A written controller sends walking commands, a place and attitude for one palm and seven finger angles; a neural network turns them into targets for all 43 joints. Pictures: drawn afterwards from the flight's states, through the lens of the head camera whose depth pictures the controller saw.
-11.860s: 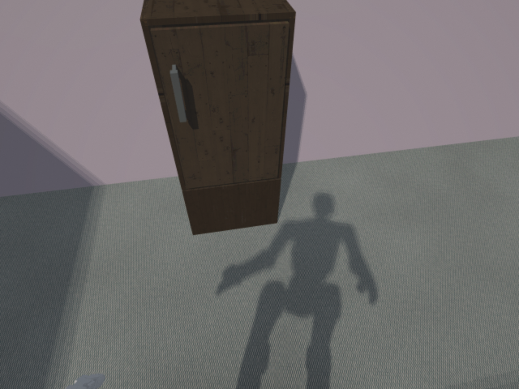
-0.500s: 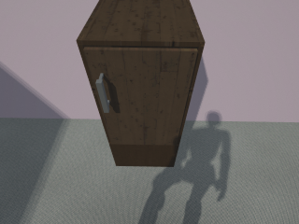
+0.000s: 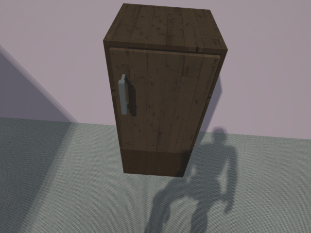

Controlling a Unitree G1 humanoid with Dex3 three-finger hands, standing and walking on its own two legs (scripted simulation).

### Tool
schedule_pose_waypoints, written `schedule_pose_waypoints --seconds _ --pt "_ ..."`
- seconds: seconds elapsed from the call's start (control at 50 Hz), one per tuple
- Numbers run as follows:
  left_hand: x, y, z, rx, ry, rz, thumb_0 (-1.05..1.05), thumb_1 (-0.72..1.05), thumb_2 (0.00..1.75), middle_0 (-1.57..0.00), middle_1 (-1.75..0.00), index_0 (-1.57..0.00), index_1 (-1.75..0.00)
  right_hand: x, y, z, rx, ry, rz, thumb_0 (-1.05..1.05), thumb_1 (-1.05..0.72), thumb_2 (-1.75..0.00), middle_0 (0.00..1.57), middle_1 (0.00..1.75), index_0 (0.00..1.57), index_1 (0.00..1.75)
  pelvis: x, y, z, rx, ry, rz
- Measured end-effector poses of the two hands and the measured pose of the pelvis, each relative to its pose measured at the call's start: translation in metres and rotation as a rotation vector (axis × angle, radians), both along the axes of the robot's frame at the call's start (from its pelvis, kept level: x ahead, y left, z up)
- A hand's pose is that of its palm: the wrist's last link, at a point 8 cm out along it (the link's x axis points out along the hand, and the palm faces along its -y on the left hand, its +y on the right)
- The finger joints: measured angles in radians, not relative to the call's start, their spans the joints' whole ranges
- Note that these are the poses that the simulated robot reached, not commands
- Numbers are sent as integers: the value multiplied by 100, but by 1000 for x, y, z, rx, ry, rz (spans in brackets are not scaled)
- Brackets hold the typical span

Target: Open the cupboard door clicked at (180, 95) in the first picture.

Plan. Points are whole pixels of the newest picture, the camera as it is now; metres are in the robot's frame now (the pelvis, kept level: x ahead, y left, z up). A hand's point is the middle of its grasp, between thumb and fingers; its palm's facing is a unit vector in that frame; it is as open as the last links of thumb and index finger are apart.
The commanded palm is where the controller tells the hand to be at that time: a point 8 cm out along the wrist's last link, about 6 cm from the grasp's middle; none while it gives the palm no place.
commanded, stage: shuffle to correct the standing spot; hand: left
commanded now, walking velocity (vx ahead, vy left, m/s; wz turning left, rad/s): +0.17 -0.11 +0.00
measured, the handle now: (124, 95) +0.59 +0.16 +0.00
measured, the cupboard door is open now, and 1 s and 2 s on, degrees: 0 0 0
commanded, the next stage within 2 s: come to a stop and stand still in 0.24 s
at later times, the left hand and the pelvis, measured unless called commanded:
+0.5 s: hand out of the picture -0.02 +0.11 -0.19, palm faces +0.09 -0.99 -0.10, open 7.4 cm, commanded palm none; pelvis +0.05 -0.02 -0.01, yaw +0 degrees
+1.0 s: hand out of the picture +0.04 +0.15 -0.17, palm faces +0.03 -0.98 -0.20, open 7.3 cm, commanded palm none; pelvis +0.00 -0.03 +0.00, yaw +1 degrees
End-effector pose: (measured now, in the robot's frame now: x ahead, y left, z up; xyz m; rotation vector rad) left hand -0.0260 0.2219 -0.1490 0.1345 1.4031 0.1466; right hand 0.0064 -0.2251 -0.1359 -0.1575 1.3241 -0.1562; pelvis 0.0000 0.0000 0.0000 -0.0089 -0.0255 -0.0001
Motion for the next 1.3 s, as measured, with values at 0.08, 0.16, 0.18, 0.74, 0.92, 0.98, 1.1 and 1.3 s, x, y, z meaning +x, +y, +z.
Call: schedule_pose_waypoints --seconds 0.08,0.16,0.18,0.74,0.92,0.98,1.1,1.3 --pt "-14 -6 0 -10 39 9 0 91 90 -20 -30 -20 -29 0 -3 0 2 5 -1 1 -91 -90 20 30 20 30 1 -3 0 0 2 0" --pt "-24 -16 1 -19 67 25 0 91 90 -20 -30 -20 -29 2 -8 -2 7 19 -3 1 -91 -90 20 30 20 30 5 -9 0 1 10 5" --pt "-25 -19 1 -21 71 31 0 91 90 -20 -30 -20 -29 3 -10 -2 8 22 -3 1 -91 -90 20 30 20 30 6 -12 0 2 12 6" --pt "65 -29 -1 25 -45 -1 2 93 90 -20 -30 -20 -29 60 -33 -4 -24 -33 -20 1 -93 -90 20 30 20 30 32 -31 -4 12 20 -6" --pt "67 -16 8 52 -140 -16 1 92 90 -20 -30 -20 -29 35 -32 -5 0 -38 -3 1 -93 -90 20 30 20 30 9 -30 -3 7 -8 6" --pt "59 -19 8 35 -139 -17 1 92 90 -20 -30 -20 -29 23 -30 -4 4 -24 4 1 -93 -90 20 30 20 30 3 -28 -1 4 -6 11" --pt "31 -25 5 4 -86 0 1 92 90 -20 -30 -20 -29 -1 -24 -2 13 27 8 1 -92 -90 20 30 20 30 -3 -25 2 0 4 17" --pt "-20 -37 3 -30 41 42 0 91 90 -20 -30 -20 -29 -24 -10 -2 34 90 0 1 -91 -90 20 30 20 30 -4 -23 4 -2 8 21"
